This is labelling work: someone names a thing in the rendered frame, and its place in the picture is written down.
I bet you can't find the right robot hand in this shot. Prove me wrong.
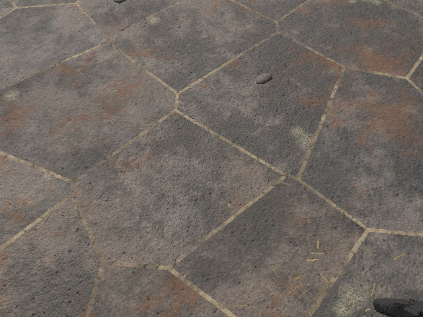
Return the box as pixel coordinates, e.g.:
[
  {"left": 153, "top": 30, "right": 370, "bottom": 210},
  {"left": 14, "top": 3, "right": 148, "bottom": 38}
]
[{"left": 373, "top": 298, "right": 423, "bottom": 317}]

